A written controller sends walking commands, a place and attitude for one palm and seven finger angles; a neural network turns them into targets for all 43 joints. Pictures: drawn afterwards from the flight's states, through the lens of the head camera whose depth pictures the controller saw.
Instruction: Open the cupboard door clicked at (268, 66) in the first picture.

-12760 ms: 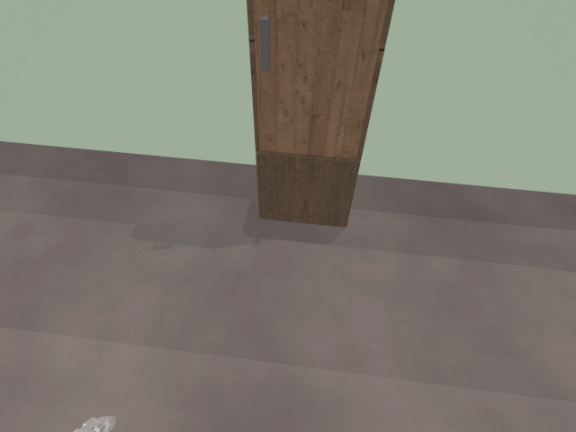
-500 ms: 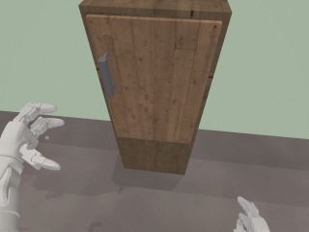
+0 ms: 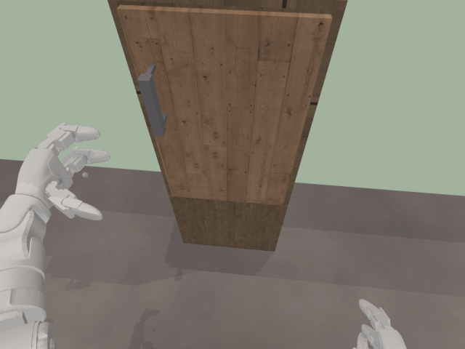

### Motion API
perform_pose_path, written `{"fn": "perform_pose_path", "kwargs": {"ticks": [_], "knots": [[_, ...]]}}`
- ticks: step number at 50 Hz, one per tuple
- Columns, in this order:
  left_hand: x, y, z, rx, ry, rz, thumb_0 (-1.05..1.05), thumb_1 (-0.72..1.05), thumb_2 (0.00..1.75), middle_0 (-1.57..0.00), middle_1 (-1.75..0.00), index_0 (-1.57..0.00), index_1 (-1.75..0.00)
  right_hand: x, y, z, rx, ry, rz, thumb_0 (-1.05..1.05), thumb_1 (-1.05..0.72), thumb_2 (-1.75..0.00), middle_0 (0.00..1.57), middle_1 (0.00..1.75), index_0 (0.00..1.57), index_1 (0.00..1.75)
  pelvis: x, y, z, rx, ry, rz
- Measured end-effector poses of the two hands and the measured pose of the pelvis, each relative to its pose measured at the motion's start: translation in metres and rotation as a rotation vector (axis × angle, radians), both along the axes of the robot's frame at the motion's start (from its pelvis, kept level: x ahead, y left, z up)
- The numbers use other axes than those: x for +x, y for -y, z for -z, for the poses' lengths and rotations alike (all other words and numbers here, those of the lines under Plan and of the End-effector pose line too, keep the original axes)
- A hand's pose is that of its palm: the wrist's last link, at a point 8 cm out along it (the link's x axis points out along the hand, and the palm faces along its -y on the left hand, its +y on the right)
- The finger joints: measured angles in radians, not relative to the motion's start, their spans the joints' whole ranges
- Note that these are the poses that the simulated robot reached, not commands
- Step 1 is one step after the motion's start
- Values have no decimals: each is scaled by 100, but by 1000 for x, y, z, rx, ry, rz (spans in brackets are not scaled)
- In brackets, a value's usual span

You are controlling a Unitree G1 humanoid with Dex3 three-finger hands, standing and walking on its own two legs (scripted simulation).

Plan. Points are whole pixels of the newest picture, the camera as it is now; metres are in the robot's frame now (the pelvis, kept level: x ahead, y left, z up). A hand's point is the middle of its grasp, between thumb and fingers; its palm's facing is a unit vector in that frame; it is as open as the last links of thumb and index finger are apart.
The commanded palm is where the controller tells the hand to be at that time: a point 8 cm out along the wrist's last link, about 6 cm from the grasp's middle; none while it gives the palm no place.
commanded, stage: move the hooked fingers beside the handle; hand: left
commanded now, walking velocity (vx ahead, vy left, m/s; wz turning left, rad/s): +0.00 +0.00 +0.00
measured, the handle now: (155, 101) +0.58 +0.20 +0.09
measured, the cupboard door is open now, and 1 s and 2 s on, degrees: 0 0 0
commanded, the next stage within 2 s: none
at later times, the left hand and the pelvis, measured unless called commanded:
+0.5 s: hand (98, 148) +0.42 +0.27 +0.11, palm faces -0.05 -1.00 -0.01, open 14.0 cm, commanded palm +0.41 +0.32 +0.11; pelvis +0.01 +0.01 +0.00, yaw -1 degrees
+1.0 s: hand (110, 120) +0.50 +0.27 +0.10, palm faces -0.06 -1.00 +0.00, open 14.0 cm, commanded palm +0.49 +0.32 +0.10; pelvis +0.02 +0.02 -0.01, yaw -2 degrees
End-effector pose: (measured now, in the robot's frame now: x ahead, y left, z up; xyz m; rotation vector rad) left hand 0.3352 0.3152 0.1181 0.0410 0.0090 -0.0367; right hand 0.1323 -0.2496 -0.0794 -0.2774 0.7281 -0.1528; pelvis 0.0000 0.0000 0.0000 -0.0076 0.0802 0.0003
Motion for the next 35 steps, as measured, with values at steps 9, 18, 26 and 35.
{"fn": "perform_pose_path", "kwargs": {"ticks": [9, 18, 26, 35], "knots": [[32, -3, 6, -11, -22, -18, -2, -50, 30, -30, -120, -30, -120, -35, 9, 7, -1, -107, 64, 1, -90, -90, 21, 30, 20, 30, 6, -3, 1, 6, -46, 31], [41, -13, 5, -2, -1, -11, -2, -50, 30, -30, -120, -30, -120, -55, 11, 13, -19, -209, 86, 1, -90, -90, 21, 30, 20, 30, 9, -7, 2, -3, -66, 22], [73, -5, 11, -24, -33, 9, -2, -50, 30, -30, -120, -30, -120, -53, 7, 13, -32, -225, 90, 1, -90, -90, 21, 30, 20, 30, 8, -11, 5, -8, -94, 16], [105, -7, 7, -31, -17, 4, -2, -50, 30, -30, -120, -30, -120, -69, 1, 18, -26, -301, 122, 0, -90, -90, 21, 30, 20, 30, 11, -16, 8, -11, -131, 29]]}}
